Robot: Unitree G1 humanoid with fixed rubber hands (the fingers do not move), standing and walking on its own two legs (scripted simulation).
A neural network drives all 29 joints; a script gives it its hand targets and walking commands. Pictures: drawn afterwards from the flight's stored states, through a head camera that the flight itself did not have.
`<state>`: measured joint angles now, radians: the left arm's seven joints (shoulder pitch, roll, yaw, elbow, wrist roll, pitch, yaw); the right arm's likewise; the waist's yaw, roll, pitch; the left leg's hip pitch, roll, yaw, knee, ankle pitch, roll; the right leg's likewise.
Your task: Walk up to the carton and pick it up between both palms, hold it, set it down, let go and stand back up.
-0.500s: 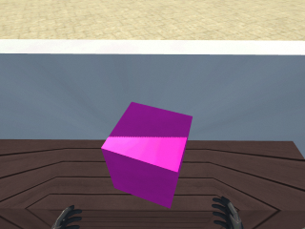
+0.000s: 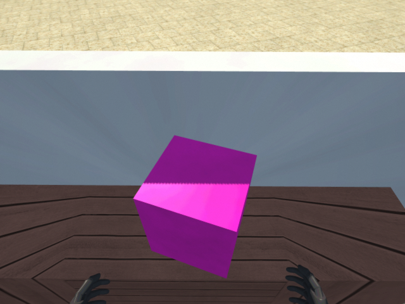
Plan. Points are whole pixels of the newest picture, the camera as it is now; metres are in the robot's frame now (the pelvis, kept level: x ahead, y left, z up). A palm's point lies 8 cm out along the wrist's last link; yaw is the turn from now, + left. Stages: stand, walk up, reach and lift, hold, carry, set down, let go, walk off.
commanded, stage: stand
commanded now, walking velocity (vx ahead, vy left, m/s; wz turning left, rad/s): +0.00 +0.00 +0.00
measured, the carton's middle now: (200, 206) +0.38 +0.01 -0.06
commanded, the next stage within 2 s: none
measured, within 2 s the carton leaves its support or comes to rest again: neither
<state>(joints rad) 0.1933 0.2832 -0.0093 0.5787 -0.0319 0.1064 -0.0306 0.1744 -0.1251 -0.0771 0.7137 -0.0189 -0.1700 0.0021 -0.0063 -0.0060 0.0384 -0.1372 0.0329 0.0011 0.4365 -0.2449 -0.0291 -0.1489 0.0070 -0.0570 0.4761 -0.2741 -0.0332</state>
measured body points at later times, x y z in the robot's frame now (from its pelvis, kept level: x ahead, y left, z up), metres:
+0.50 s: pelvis +0.02 +0.02 +0.00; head +0.02 +0.03 +0.45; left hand +0.17 +0.28 -0.10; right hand +0.13 -0.26 -0.11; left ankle +0.00 +0.15 -0.74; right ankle -0.01 -0.09 -0.74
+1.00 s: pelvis +0.00 +0.02 +0.00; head +0.00 +0.02 +0.45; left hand +0.15 +0.28 -0.10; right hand +0.13 -0.26 -0.10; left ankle +0.00 +0.15 -0.74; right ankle -0.01 -0.09 -0.74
